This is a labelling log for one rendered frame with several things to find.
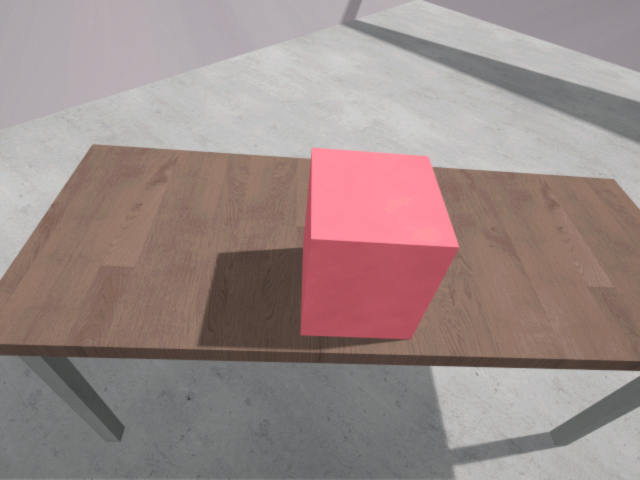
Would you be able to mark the table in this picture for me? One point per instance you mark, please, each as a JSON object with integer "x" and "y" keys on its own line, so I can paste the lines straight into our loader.
{"x": 151, "y": 253}

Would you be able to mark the carton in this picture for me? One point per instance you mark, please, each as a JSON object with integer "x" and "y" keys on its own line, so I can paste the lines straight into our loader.
{"x": 378, "y": 241}

